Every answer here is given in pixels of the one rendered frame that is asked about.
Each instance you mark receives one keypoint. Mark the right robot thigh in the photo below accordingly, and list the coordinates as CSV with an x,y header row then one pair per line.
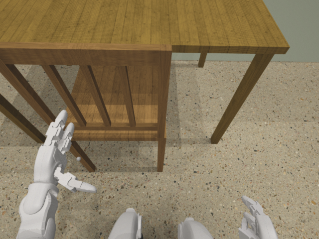
x,y
193,230

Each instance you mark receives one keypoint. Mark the chair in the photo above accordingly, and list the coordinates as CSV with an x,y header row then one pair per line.
x,y
120,92

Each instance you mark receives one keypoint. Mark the robot right hand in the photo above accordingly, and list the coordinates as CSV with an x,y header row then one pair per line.
x,y
261,226

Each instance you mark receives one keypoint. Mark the table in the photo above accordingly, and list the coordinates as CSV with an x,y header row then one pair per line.
x,y
191,26

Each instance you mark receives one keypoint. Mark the robot thigh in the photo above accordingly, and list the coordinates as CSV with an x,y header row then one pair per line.
x,y
127,226
193,230

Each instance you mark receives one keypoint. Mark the left robot thigh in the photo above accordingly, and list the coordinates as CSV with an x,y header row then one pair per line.
x,y
127,226

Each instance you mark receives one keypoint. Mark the robot left hand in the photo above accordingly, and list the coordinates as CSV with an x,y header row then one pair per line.
x,y
52,153

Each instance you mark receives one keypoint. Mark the robot left forearm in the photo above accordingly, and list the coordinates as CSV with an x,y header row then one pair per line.
x,y
37,212

